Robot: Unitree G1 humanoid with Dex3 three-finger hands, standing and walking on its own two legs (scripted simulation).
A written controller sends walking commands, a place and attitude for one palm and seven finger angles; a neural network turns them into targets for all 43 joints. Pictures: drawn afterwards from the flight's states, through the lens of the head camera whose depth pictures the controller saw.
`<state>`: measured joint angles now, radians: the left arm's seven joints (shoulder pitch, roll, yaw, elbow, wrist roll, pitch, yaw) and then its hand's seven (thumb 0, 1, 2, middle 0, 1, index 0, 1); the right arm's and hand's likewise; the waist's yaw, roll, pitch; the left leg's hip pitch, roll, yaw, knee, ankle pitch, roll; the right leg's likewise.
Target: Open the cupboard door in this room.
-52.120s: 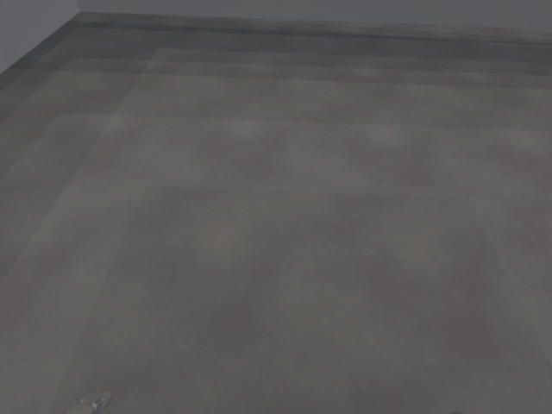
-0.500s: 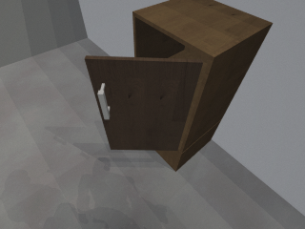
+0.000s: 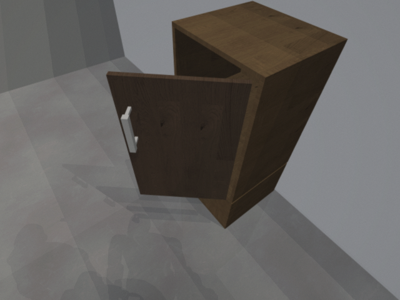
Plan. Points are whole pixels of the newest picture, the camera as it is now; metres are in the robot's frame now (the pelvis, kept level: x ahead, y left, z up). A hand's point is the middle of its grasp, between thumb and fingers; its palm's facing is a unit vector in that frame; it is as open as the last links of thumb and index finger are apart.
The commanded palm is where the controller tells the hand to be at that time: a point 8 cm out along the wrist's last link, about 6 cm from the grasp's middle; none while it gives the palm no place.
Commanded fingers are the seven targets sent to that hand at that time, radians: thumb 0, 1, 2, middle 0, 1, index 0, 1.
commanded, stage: come to a stop and stand still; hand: left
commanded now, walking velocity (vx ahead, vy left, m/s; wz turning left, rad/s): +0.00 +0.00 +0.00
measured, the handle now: (131, 130) +0.57 +0.26 -0.04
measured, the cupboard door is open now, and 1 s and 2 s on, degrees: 49 49 49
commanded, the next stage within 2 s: look again from close up in 0.18 s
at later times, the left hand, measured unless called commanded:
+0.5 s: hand out of the picture -0.01 +0.19 -0.18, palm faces +0.09 -0.97 -0.23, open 7.4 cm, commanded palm none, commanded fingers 0.00 0.90 0.90 -0.20 -0.30 -0.20 -0.30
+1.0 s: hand out of the picture -0.02 +0.24 -0.18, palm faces +0.04 -0.99 -0.16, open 7.3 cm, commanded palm none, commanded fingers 0.00 0.90 0.90 -0.20 -0.30 -0.20 -0.30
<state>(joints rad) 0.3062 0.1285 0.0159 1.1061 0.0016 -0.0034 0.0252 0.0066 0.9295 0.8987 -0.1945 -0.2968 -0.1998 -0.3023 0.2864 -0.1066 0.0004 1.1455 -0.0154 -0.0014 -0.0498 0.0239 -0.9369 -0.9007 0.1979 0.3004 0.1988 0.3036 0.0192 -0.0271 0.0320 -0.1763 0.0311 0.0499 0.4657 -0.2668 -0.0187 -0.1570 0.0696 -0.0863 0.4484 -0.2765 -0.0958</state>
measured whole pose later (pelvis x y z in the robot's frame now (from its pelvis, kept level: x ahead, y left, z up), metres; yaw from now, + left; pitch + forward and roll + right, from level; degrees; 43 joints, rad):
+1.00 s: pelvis -0.03 +0.07 +0.00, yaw +0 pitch -2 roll -1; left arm 0.31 0.16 0.00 1.06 0.02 0.00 0.03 0.00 0.91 0.90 -0.19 -0.30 -0.20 -0.30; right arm 0.26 -0.16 0.01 1.09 -0.02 -0.01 -0.02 0.01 -0.92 -0.90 0.20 0.30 0.20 0.30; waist 0.01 -0.02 0.00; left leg -0.17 -0.06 0.07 0.44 -0.24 0.09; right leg -0.18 -0.01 -0.05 0.44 -0.22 -0.01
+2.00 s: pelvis +0.01 +0.07 -0.01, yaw +1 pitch +0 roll +0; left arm 0.25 0.20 0.02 0.93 0.02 0.03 0.05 0.01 0.91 0.90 -0.20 -0.30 -0.20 -0.30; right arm 0.25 -0.17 -0.03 0.97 -0.03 -0.02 -0.04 0.01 -0.92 -0.90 0.20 0.30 0.20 0.30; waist -0.01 -0.04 0.06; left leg -0.18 -0.08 0.09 0.51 -0.33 0.10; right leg -0.28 -0.03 -0.02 0.69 -0.39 -0.03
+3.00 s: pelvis -0.03 +0.05 +0.00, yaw +1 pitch -2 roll +0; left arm 0.32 0.15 -0.02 1.09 0.01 -0.01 0.04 0.00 0.91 0.90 -0.20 -0.30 -0.20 -0.30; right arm 0.27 -0.14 0.01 1.15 -0.01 -0.01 -0.01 0.01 -0.91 -0.90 0.20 0.30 0.20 0.30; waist 0.00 -0.03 0.02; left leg -0.16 -0.05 0.08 0.42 -0.22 0.07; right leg -0.22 0.00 -0.03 0.41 -0.15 -0.01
